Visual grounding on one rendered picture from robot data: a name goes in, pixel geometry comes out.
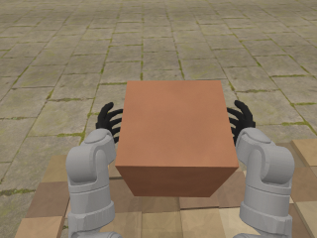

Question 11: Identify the robot right hand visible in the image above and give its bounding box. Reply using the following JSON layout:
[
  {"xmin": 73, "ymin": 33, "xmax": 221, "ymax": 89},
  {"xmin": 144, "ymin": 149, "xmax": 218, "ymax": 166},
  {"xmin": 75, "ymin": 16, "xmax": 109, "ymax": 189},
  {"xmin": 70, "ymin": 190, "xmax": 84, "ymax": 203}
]
[{"xmin": 227, "ymin": 100, "xmax": 256, "ymax": 146}]

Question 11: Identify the carton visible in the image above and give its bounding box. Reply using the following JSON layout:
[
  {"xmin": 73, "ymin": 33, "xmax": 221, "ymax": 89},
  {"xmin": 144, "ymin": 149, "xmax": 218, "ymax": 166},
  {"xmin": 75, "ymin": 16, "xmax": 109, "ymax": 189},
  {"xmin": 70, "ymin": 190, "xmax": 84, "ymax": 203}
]
[{"xmin": 115, "ymin": 80, "xmax": 240, "ymax": 197}]

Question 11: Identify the robot left hand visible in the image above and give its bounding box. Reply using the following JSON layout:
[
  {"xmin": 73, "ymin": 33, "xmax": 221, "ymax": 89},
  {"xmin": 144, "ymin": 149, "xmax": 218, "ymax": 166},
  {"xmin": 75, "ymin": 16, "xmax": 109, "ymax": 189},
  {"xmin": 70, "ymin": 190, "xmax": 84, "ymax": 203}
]
[{"xmin": 95, "ymin": 102, "xmax": 124, "ymax": 144}]

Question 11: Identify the robot right forearm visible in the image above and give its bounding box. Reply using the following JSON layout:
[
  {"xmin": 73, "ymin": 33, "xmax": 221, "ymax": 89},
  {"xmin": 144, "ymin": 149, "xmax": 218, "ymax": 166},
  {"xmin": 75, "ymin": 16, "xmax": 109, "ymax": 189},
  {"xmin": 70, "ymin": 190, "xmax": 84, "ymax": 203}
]
[{"xmin": 235, "ymin": 127, "xmax": 295, "ymax": 238}]

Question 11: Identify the robot left forearm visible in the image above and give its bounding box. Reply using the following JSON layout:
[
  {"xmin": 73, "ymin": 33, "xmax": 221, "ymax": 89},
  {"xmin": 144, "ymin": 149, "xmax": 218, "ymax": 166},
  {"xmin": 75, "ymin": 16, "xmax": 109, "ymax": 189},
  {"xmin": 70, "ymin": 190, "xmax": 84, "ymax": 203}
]
[{"xmin": 65, "ymin": 128, "xmax": 117, "ymax": 238}]

